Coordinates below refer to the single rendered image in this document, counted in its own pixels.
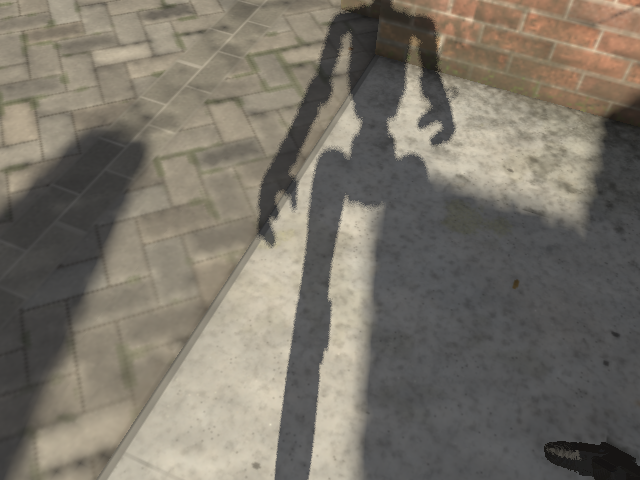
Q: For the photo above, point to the right robot hand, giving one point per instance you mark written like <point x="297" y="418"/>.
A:
<point x="603" y="462"/>

